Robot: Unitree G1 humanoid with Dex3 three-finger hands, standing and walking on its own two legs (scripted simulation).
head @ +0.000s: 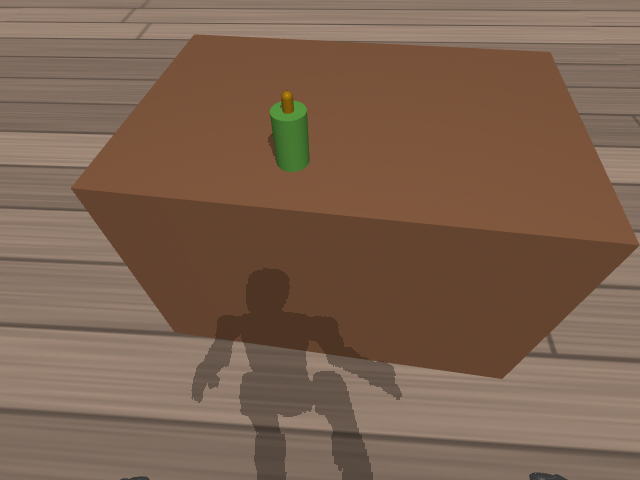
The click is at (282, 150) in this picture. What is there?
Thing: necked bottle
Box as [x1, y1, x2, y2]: [270, 91, 309, 171]
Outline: 284,91 281,95 282,100 274,104 270,109 276,160 280,168 287,171 296,171 305,167 309,160 306,108 302,103 294,101 292,99 292,95 290,92
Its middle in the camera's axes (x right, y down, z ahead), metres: -0.06 -0.23 +0.79
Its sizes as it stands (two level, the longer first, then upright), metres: 0.073 0.073 0.167
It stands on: a support 0.70 m high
